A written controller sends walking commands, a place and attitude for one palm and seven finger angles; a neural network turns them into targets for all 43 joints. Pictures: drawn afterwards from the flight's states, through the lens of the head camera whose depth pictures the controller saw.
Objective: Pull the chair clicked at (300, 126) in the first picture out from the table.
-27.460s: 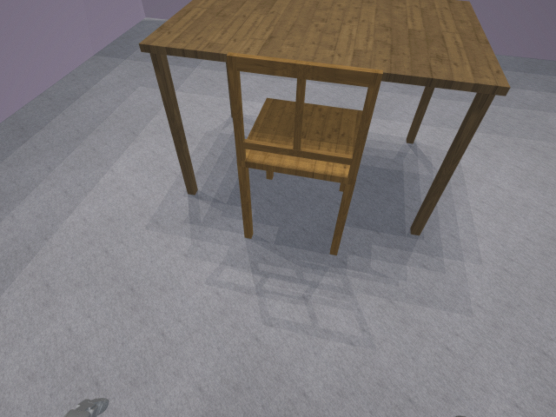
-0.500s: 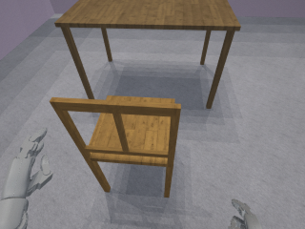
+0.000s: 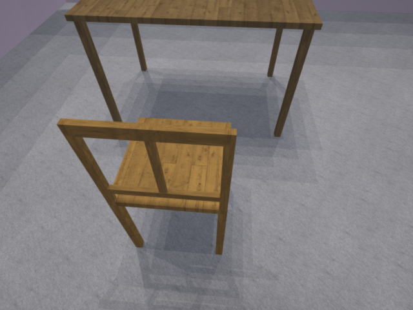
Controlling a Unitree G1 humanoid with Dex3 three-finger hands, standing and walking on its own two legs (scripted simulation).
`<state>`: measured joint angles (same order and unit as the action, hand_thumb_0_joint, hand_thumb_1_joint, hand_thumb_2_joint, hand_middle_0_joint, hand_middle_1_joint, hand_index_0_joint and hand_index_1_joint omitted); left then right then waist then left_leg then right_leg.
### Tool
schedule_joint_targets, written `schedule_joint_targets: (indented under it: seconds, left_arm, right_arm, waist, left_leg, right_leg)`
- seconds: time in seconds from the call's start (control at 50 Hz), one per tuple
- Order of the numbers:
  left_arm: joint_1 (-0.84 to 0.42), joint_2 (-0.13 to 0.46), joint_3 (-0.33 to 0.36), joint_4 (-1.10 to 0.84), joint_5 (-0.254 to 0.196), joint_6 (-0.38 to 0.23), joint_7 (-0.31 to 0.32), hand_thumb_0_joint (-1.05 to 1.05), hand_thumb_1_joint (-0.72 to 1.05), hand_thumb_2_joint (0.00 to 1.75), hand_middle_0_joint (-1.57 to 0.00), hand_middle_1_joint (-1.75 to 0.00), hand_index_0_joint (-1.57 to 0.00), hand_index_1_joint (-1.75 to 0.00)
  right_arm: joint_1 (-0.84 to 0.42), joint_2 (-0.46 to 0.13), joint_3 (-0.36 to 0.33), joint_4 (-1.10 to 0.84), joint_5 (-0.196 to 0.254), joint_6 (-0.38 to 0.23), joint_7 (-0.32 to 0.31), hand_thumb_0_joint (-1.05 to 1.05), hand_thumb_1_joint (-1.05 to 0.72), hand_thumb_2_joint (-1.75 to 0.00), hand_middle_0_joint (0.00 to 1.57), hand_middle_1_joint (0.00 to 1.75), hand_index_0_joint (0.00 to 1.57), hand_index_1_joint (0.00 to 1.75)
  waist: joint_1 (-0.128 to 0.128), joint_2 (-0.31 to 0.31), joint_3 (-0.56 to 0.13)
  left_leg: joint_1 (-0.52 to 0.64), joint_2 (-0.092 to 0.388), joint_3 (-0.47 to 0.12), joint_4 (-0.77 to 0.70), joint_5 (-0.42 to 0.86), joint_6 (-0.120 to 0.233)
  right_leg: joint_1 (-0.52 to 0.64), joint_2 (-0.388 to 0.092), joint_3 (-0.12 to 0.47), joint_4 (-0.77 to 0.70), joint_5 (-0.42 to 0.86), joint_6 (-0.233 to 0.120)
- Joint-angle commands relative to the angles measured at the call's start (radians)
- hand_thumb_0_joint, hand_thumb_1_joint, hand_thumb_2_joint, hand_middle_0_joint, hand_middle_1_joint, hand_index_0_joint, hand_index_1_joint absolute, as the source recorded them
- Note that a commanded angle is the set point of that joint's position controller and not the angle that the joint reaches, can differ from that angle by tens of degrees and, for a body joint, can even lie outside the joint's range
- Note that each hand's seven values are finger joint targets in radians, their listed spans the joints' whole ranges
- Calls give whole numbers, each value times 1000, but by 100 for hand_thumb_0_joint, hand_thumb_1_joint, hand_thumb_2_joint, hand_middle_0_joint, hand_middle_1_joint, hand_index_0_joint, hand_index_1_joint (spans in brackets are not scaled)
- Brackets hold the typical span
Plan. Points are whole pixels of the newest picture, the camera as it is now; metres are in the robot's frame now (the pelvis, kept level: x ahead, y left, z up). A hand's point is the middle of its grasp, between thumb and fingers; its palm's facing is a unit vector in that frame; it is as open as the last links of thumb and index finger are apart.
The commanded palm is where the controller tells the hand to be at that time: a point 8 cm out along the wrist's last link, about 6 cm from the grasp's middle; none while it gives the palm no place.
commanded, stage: let the arm hang, fingers relaxed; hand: left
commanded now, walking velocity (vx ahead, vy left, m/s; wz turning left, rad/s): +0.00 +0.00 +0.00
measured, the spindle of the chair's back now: (157, 168) +0.48 +0.18 -0.10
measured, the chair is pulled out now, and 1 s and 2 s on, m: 0.62 0.62 0.62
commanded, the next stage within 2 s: look to check the result in 0.52 s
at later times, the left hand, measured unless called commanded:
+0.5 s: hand out of the picture -0.01 +0.15 -0.17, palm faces +0.04 -0.98 -0.18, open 7.3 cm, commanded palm none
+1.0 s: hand out of the picture +0.00 +0.15 -0.17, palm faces +0.04 -0.98 -0.18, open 7.4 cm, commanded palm none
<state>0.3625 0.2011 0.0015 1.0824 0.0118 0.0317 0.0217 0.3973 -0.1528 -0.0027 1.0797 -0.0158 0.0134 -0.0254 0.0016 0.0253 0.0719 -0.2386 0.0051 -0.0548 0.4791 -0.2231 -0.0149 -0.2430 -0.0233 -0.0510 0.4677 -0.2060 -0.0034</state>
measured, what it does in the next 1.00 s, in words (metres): stands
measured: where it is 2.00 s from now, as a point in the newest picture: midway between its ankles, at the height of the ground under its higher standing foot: outside the picture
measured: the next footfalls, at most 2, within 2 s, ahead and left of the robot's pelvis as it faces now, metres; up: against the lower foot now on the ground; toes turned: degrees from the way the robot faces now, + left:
none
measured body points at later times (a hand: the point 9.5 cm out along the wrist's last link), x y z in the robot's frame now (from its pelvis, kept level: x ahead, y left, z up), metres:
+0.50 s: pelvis +0.00 -0.01 +0.00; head +0.01 -0.02 +0.45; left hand -0.01 +0.20 -0.16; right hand -0.02 -0.21 -0.17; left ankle +0.02 +0.13 -0.74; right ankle +0.03 -0.12 -0.74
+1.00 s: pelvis +0.01 -0.02 +0.00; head +0.03 -0.02 +0.45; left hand +0.00 +0.20 -0.16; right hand -0.02 -0.22 -0.16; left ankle +0.02 +0.13 -0.74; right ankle +0.03 -0.12 -0.74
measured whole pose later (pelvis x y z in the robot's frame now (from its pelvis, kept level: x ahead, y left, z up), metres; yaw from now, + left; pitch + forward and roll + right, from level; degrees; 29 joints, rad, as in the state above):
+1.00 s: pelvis +0.01 -0.02 +0.00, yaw +0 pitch -1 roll +0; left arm 0.29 0.13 0.00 1.07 0.01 0.01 0.03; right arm 0.34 -0.10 0.00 1.08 -0.01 -0.01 -0.04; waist 0.00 0.02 0.07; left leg -0.22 0.02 -0.07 0.46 -0.22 -0.04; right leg -0.23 -0.01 -0.06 0.48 -0.22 -0.02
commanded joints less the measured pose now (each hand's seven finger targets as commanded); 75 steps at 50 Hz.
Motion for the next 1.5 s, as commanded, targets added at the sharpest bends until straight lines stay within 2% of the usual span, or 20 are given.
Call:
schedule_joint_targets:
  seconds: [0.0, 0.04, 0.1, 0.16, 0.26, 0.3, 0.34, 0.36, 0.58, 0.62, 0.7, 0.74, 0.9, 0.96, 1.0, 1.2, 1.24, 1.38, 1.42, 1.48]
  left_arm:
    - [33, 66, 7, -33, -6, -25, 7, 0, 90, 90, -20, -30, -20, -30]
    - [38, 59, 6, -24, -5, -25, 8, 0, 90, 90, -20, -30, -20, -30]
    - [45, 45, 7, -18, -6, -27, 10, 0, 90, 90, -20, -30, -20, -30]
    - [41, 37, 8, -17, -5, -26, 12, 0, 90, 90, -20, -30, -20, -30]
    - [38, 25, 13, -24, -2, -27, 14, 0, 90, 90, -20, -30, -20, -30]
    - [31, 21, 14, -26, -4, -30, 14, 0, 90, 90, -20, -30, -20, -30]
    - [36, 19, 14, -27, -3, -29, 14, 0, 90, 90, -20, -30, -20, -30]
    - [33, 18, 14, -29, -3, -29, 13, 0, 90, 90, -20, -30, -20, -30]
    - [25, 17, 17, -42, -4, -32, 12, 0, 90, 90, -20, -30, -20, -30]
    - [23, 16, 16, -40, -4, -31, 12, 0, 90, 90, -20, -30, -20, -30]
    - [22, 15, 17, -39, -6, -33, 11, 0, 90, 90, -20, -30, -20, -30]
    - [18, 15, 16, -38, -5, -30, 12, 0, 90, 90, -20, -30, -20, -30]
    - [14, 19, 17, -37, -6, -32, 12, 0, 90, 90, -20, -30, -20, -30]
    - [16, 17, 17, -38, -6, -30, 12, 0, 90, 90, -20, -30, -20, -30]
    - [16, 17, 18, -39, -7, -32, 12, 0, 90, 90, -20, -30, -20, -30]
    - [17, 19, 17, -39, -7, -35, 12, 0, 90, 90, -20, -30, -20, -30]
    - [12, 19, 16, -38, -6, -32, 13, 0, 90, 90, -20, -30, -20, -30]
    - [14, 22, 17, -38, -7, -34, 12, 0, 90, 90, -20, -30, -20, -30]
    - [10, 21, 16, -37, -7, -32, 13, 0, 90, 90, -20, -30, -20, -30]
    - [18, 21, 18, -38, -7, -33, 12, 0, 90, 90, -20, -30, -20, -30]
  right_arm:
    - [82, -74, -10, -25, 3, -22, -6, 0, -90, -90, 20, 30, 20, 30]
    - [82, -65, -7, -15, 3, -23, -8, 0, -90, -90, 20, 30, 20, 30]
    - [90, -52, -6, -7, 4, -26, -9, 0, -90, -90, 20, 30, 20, 30]
    - [82, -40, -4, -4, 4, -26, -11, 0, -90, -90, 20, 30, 20, 30]
    - [76, -25, -8, -9, 3, -22, -11, 0, -90, -90, 20, 30, 20, 30]
    - [80, -19, -7, -7, 3, -25, -13, 0, -90, -90, 20, 30, 20, 30]
    - [68, -15, -8, -12, 3, -23, -14, 0, -90, -90, 20, 30, 20, 30]
    - [69, -16, -8, -14, 3, -23, -15, 0, -90, -90, 20, 30, 20, 30]
    - [58, -28, -10, -22, 4, -28, -16, 0, -90, -90, 20, 30, 20, 30]
    - [52, -25, -11, -20, 4, -25, -17, 0, -90, -90, 20, 30, 20, 30]
    - [56, -28, -8, -14, 5, -30, -18, 0, -90, -90, 20, 30, 20, 30]
    - [52, -30, -8, -12, 5, -28, -19, 0, -90, -90, 20, 30, 20, 30]
    - [57, -32, -7, -14, 5, -28, -18, 0, -90, -90, 20, 30, 20, 30]
    - [48, -29, -8, -14, 4, -26, -19, 0, -90, -90, 20, 30, 20, 30]
    - [52, -30, -8, -13, 6, -28, -19, 0, -90, -90, 20, 30, 20, 30]
    - [46, -29, -5, -9, 6, -28, -19, 0, -90, -90, 20, 30, 20, 30]
    - [43, -30, -7, -9, 6, -26, -20, 0, -90, -90, 20, 30, 20, 30]
    - [47, -31, -7, -7, 6, -23, -18, 0, -90, -90, 20, 30, 20, 30]
    - [46, -27, -8, -6, 5, -21, -20, 0, -90, -90, 20, 30, 20, 30]
    - [51, -32, -6, -8, 5, -25, -19, 0, -90, -90, 20, 30, 20, 30]
  waist:
    - [-2, -51, 9]
    - [0, -27, 31]
    - [0, -48, 11]
    - [2, -12, 41]
    - [0, -44, 55]
    - [-3, -16, 27]
    - [2, 3, 58]
    - [-1, -19, 47]
    - [0, -13, 5]
    - [2, -36, 28]
    - [0, -13, -3]
    - [1, -11, 30]
    - [-1, -30, -1]
    - [3, 6, 29]
    - [2, -30, 4]
    - [2, -23, 0]
    - [1, -3, 30]
    - [-1, -34, 23]
    - [-1, -4, 47]
    - [0, 1, 12]
  left_leg:
    - [-62, 56, -61, -108, -86, 70]
    - [-68, 59, -58, -112, -69, 71]
    - [-53, 55, -51, -101, -48, 68]
    - [-73, 58, -54, -111, -50, 68]
    - [-71, 46, -39, -96, -64, 64]
    - [-54, 51, -38, -96, -30, 62]
    - [-76, 50, -40, -97, -35, 62]
    - [-69, 51, -43, -95, -39, 61]
    - [-46, 58, -49, -98, -3, 60]
    - [-43, 57, -45, -98, -4, 61]
    - [-28, 60, -48, -95, 37, 59]
    - [-49, 64, -53, -105, 24, 60]
    - [-30, 58, -48, -97, 34, 59]
    - [-46, 61, -54, -103, 19, 60]
    - [-35, 58, -50, -96, 37, 60]
    - [-16, 59, -45, -87, 65, 57]
    - [-34, 62, -50, -96, 55, 58]
    - [-25, 56, -45, -89, 26, 56]
    - [-32, 58, -49, -99, 11, 57]
    - [-28, 59, -50, -99, 14, 58]
  right_leg:
    - [-10, -70, 97, -123, -146, -62]
    - [-17, -68, 91, -120, -128, -62]
    - [-13, -73, 95, -118, -123, -63]
    - [-17, -67, 93, -112, -110, -61]
    - [-36, -72, 100, -131, -143, -62]
    - [-20, -71, 99, -121, -111, -63]
    - [-22, -69, 98, -128, -104, -62]
    - [-21, -69, 98, -125, -111, -64]
    - [9, -68, 90, -113, -64, -63]
    - [-3, -68, 88, -126, -73, -67]
    - [18, -71, 88, -109, -35, -65]
    - [12, -66, 82, -110, -41, -63]
    - [29, -73, 83, -111, -38, -64]
    - [15, -68, 82, -112, -45, -64]
    - [34, -72, 83, -111, -29, -65]
    - [36, -76, 82, -112, -4, -66]
    - [27, -72, 78, -113, -11, -65]
    - [19, -77, 83, -128, -57, -66]
    - [4, -70, 81, -132, -67, -69]
    - [25, -72, 85, -121, -54, -67]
